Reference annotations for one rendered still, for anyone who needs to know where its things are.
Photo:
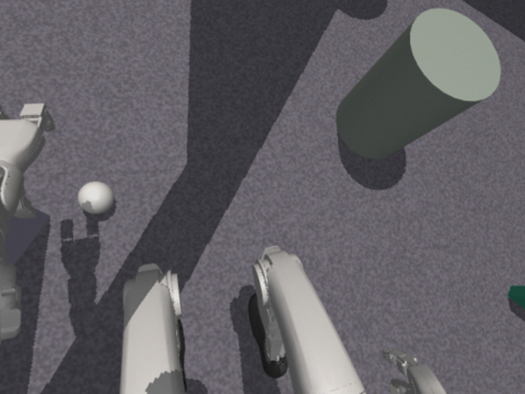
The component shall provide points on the right robot hand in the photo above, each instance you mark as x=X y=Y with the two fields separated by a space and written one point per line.
x=421 y=379

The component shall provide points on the left robot arm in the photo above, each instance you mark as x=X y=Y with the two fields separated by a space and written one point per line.
x=11 y=184

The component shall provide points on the right robot foot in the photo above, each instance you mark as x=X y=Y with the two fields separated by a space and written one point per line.
x=274 y=369

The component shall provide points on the left robot hand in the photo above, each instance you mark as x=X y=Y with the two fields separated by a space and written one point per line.
x=21 y=142

